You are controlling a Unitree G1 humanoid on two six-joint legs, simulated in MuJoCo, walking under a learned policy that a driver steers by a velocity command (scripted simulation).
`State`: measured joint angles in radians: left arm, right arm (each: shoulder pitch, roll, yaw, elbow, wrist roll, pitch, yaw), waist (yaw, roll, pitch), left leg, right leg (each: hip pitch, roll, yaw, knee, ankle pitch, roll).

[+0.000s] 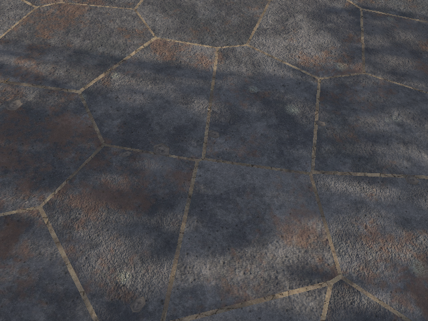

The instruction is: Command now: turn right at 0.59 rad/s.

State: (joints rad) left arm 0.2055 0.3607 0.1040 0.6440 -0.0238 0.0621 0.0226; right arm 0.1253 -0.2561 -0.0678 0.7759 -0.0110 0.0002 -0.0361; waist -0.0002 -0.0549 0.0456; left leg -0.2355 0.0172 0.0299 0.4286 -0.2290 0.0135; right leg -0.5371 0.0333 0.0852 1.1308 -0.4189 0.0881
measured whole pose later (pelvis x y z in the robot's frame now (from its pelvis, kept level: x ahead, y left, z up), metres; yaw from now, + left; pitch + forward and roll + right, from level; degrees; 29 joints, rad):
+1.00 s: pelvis +0.02 -0.04 -0.01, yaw -16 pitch -1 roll +0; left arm 0.21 0.25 0.04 0.73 0.01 0.02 0.01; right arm 0.16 -0.24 -0.01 0.80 -0.01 -0.02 -0.01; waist 0.01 0.00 0.03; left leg -0.21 0.01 0.00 0.54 -0.31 0.00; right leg -0.22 0.05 0.08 0.54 -0.29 -0.01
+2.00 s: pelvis +0.16 -0.11 +0.00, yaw -15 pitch +1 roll +0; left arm 0.44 0.19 0.02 0.98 0.00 -0.08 0.00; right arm 0.10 -0.29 -0.04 0.87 0.02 -0.08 0.03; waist 0.06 0.05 0.01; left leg -0.65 0.10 0.00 0.81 -0.06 0.01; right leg 0.05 0.04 -0.02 0.18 -0.25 -0.05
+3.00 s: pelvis +0.71 -0.26 +0.00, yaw -1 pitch +1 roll -2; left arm 0.27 0.26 0.07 0.91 0.01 -0.11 0.00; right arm 0.20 -0.31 -0.08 0.81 0.03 -0.03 0.00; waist 0.04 0.05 0.03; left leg -0.66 0.11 -0.05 1.02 -0.19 0.01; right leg -0.11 0.01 -0.16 0.28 -0.18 -0.03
